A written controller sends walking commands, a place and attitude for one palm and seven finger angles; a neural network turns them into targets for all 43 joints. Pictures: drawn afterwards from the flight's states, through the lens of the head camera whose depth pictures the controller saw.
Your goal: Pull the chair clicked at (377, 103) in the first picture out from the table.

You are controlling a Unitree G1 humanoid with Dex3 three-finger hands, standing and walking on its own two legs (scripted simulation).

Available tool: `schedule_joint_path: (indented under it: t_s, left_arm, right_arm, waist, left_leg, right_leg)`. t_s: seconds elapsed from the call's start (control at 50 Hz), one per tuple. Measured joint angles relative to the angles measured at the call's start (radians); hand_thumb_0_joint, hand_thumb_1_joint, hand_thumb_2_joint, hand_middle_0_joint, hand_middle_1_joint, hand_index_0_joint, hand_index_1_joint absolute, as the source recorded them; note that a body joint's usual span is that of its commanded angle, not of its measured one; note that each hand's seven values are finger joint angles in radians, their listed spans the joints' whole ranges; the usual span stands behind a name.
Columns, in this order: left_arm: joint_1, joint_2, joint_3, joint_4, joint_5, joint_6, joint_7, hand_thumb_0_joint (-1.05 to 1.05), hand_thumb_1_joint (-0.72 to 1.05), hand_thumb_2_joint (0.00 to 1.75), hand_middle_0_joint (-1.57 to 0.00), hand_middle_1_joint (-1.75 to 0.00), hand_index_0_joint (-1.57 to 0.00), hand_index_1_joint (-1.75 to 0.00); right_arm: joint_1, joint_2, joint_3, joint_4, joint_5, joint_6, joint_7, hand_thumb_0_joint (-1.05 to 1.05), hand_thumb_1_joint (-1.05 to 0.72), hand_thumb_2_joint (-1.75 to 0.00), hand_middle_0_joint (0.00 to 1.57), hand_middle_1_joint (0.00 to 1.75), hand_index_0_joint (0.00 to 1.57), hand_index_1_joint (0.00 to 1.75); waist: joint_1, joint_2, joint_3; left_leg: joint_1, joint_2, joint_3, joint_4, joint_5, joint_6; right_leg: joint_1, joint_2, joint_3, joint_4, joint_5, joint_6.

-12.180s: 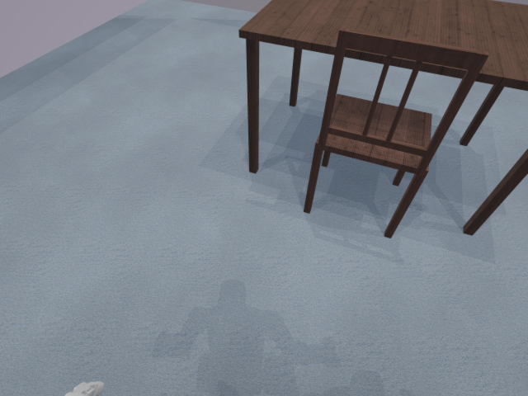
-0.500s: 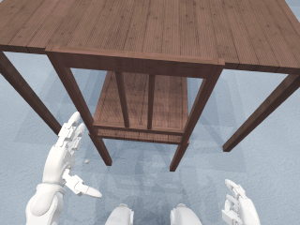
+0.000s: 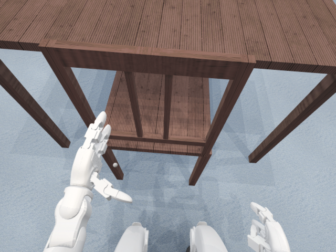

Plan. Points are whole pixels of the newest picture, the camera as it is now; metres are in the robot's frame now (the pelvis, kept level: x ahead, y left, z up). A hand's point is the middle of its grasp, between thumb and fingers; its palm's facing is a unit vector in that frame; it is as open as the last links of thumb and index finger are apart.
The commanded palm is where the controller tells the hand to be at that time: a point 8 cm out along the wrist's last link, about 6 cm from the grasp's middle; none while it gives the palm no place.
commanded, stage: aim the fingers beside a spindle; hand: left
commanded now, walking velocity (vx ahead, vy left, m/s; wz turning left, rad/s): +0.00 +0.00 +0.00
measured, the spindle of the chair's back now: (135, 109) +0.47 +0.10 +0.00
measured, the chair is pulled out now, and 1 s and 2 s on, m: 0.00 0.00 0.00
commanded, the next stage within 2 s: push the fingers through the gap in 0.98 s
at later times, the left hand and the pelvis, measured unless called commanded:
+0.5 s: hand (134, 159) +0.32 +0.09 +0.01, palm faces -0.11 -0.99 -0.02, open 16.9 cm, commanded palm +0.31 +0.15 +0.01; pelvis -0.01 +0.00 -0.01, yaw +0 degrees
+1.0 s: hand (130, 158) +0.33 +0.10 +0.01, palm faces -0.10 -0.99 -0.02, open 16.9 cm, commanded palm +0.31 +0.15 +0.01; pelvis -0.01 +0.00 -0.01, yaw +0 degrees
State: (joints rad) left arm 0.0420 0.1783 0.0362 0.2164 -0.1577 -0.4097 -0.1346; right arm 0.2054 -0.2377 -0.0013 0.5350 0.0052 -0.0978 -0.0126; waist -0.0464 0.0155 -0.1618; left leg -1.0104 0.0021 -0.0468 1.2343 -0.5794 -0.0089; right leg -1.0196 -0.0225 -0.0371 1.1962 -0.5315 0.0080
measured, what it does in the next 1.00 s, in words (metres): stands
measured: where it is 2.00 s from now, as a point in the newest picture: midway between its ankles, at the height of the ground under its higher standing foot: outside the picture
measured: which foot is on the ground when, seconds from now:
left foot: down 0.00-1.00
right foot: down 0.00-1.00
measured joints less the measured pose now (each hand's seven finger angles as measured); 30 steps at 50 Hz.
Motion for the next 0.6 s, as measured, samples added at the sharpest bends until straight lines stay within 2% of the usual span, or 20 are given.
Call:
schedule_joint_path:
  t_s: [0.28, 0.42, 0.6]
  left_arm:
    - [-0.08, -0.043, -0.069, 0.05, 0.057, -0.009, 0.084, -0.01, -0.5, 0.3, -0.06, -0.08, -0.06, -0.08]
    - [-0.125, -0.061, -0.09, 0.078, 0.072, -0.014, 0.12, -0.01, -0.5, 0.3, -0.06, -0.08, -0.06, -0.08]
    - [-0.149, -0.049, -0.072, 0.108, 0.076, -0.016, 0.132, -0.01, -0.5, 0.3, -0.06, -0.08, -0.06, -0.08]
  right_arm:
    - [-0.008, 0.01, 0.0, -0.002, -0.008, 0.044, 0.017, 0.01, -0.91, -0.9, 0.2, 0.3, 0.21, 0.3]
    - [-0.014, 0.015, -0.002, -0.001, -0.012, 0.063, 0.024, 0.01, -0.91, -0.9, 0.2, 0.3, 0.21, 0.3]
    - [-0.012, 0.014, 0.001, -0.004, -0.01, 0.086, 0.022, 0.01, -0.91, -0.9, 0.2, 0.3, 0.21, 0.3]
  waist:
    - [-0.001, 0.003, -0.003]
    - [-0.003, 0.005, -0.003]
    - [-0.004, 0.003, 0.003]
  left_leg:
    - [-0.049, -0.006, 0.007, 0.038, -0.009, 0.005]
    - [-0.074, -0.007, 0.01, 0.058, -0.011, 0.005]
    - [-0.081, -0.006, 0.01, 0.061, -0.009, 0.003]
  right_leg:
    - [-0.051, -0.006, 0.008, 0.04, -0.009, 0.005]
    - [-0.078, -0.007, 0.011, 0.062, -0.012, 0.005]
    - [-0.087, -0.005, 0.012, 0.068, -0.011, 0.002]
